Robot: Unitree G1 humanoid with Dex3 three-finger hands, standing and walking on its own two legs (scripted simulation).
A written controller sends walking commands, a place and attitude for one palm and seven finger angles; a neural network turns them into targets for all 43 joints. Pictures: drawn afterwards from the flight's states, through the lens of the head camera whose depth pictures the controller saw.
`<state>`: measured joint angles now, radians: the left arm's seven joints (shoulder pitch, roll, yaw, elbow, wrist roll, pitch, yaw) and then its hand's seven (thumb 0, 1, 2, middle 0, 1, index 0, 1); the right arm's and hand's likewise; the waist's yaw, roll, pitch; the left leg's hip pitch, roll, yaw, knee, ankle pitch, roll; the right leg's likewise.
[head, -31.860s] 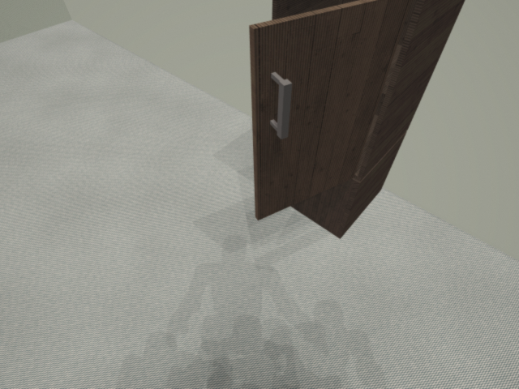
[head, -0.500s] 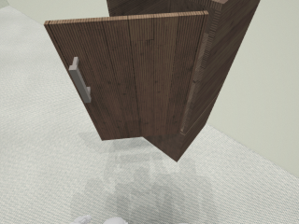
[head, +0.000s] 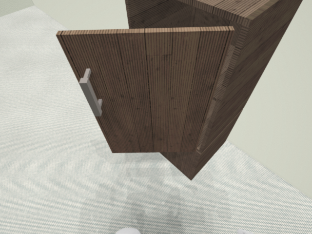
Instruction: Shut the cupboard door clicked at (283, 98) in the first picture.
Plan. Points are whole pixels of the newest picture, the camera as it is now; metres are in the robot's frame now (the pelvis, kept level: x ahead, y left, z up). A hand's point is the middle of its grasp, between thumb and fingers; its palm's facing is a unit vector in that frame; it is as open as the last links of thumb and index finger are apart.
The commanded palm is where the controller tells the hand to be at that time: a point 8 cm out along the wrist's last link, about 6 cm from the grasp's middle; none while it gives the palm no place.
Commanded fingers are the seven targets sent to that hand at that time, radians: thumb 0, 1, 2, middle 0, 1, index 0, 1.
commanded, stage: come to a stop and stand still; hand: left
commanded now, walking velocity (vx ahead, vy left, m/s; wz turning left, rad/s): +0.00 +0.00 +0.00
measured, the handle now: (93, 93) +0.44 +0.22 +0.09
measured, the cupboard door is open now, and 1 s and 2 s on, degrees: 45 45 45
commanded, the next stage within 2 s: look again from close up in 0.62 s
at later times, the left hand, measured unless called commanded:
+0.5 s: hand out of the picture +0.02 +0.27 -0.16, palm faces -0.05 -0.97 -0.25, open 7.4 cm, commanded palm none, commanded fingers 0.00 0.90 0.90 -0.20 -0.30 -0.20 -0.30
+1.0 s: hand out of the picture +0.00 +0.24 -0.18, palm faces -0.04 -0.98 -0.19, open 7.4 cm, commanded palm none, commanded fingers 0.00 0.90 0.90 -0.20 -0.30 -0.20 -0.30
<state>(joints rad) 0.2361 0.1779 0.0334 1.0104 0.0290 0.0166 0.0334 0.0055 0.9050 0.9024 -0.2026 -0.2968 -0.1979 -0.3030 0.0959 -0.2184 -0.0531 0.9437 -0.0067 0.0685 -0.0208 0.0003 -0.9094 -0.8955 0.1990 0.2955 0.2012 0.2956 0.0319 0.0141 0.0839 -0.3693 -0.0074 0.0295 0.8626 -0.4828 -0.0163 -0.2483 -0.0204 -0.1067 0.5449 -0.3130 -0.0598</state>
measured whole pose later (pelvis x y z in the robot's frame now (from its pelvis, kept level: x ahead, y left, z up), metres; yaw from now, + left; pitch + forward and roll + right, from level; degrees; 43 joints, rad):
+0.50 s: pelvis -0.04 +0.08 +0.00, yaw -3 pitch -1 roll +0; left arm 0.24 0.20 0.00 0.98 0.01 0.02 0.03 0.01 0.90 0.90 -0.20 -0.30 -0.20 -0.30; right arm 0.31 -0.19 0.01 0.99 -0.02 0.00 0.00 0.00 -0.93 -0.90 0.20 0.30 0.20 0.30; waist -0.01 0.01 0.03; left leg -0.16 -0.05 0.10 0.47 -0.30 0.07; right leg -0.27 -0.09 -0.01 0.50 -0.22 0.01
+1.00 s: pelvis -0.01 +0.07 +0.00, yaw -3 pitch -1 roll +0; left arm 0.26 0.15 -0.01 1.10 0.01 0.00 0.03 0.01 0.91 0.90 -0.20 -0.30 -0.20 -0.30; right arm 0.25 -0.17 0.01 1.09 -0.01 -0.03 -0.03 0.01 -0.92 -0.90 0.20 0.30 0.20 0.30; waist 0.01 0.00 0.07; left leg -0.10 -0.04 0.10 0.45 -0.33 0.06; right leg -0.22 -0.08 -0.01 0.50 -0.25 0.05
